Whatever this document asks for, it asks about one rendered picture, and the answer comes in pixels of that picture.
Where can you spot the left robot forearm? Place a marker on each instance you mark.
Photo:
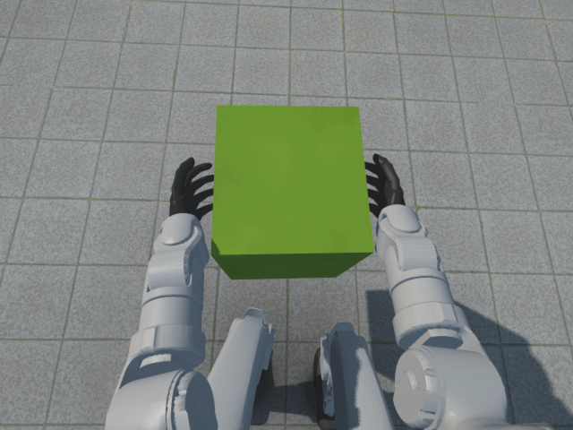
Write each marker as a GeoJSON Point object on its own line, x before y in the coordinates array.
{"type": "Point", "coordinates": [170, 336]}

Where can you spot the robot right upper arm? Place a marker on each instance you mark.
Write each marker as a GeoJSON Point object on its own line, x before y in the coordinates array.
{"type": "Point", "coordinates": [450, 389]}

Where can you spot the robot left upper arm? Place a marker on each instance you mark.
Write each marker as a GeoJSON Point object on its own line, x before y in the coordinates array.
{"type": "Point", "coordinates": [177, 400]}

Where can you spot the right robot forearm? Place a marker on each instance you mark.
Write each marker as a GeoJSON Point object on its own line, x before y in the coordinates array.
{"type": "Point", "coordinates": [425, 311]}

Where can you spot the robot right shin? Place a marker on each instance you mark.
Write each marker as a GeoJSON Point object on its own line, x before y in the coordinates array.
{"type": "Point", "coordinates": [328, 400]}

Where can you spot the right robot hand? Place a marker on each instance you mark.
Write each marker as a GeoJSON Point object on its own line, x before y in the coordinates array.
{"type": "Point", "coordinates": [387, 184]}

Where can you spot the carton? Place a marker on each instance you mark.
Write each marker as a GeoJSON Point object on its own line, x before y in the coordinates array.
{"type": "Point", "coordinates": [290, 198]}

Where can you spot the robot left thigh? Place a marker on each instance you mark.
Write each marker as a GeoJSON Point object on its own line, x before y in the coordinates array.
{"type": "Point", "coordinates": [235, 374]}

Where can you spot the left robot hand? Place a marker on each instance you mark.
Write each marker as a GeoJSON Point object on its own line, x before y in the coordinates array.
{"type": "Point", "coordinates": [182, 199]}

